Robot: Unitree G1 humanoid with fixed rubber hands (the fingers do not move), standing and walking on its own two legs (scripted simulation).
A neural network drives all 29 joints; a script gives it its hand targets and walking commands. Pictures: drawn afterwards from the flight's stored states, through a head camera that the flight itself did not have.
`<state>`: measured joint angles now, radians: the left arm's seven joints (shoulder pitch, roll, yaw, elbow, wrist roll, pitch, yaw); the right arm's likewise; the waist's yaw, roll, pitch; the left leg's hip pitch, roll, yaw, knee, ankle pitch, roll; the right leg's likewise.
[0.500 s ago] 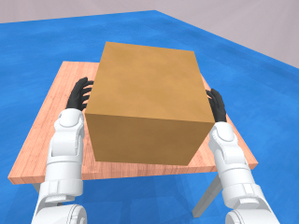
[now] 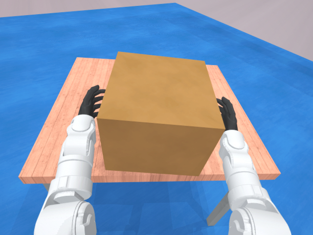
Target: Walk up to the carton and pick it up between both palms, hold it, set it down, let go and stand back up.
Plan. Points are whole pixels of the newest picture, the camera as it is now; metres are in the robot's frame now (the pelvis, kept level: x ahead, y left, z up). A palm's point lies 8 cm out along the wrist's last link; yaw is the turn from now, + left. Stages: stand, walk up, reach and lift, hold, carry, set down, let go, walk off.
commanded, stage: set down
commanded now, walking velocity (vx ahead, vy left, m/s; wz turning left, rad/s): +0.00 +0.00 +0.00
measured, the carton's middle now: (157, 112) +0.47 +0.01 +0.08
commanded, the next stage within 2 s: none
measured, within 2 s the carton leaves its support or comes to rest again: rests again in 1.50 s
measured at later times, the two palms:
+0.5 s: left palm (93, 118) +0.40 +0.19 +0.10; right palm (225, 129) +0.40 -0.17 +0.10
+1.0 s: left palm (98, 122) +0.42 +0.18 +0.07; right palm (224, 132) +0.41 -0.18 +0.08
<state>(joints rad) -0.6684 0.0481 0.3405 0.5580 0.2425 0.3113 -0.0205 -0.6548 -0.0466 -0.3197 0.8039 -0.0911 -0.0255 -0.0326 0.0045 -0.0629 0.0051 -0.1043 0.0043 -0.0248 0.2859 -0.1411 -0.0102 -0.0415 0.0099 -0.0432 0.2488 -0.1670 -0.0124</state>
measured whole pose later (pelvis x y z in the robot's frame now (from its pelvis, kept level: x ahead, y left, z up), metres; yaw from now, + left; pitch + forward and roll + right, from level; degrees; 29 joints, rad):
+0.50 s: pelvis +0.01 +0.00 +0.00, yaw -1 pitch +1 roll +0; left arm -0.71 0.04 0.38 0.71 0.24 0.20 -0.01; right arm -0.68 -0.04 -0.41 0.88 -0.17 -0.08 -0.01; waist 0.03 -0.05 -0.01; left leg -0.15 0.01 0.01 0.28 -0.15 -0.01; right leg -0.10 0.01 -0.04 0.25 -0.17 -0.01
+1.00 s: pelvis +0.01 +0.00 +0.00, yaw -2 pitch +6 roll +0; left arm -0.76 0.04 0.42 0.86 0.24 0.11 0.01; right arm -0.72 -0.03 -0.53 0.93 -0.28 -0.11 0.02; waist 0.04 -0.04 -0.04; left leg -0.24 0.02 0.04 0.28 -0.14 -0.01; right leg -0.20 0.01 -0.04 0.26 -0.16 -0.01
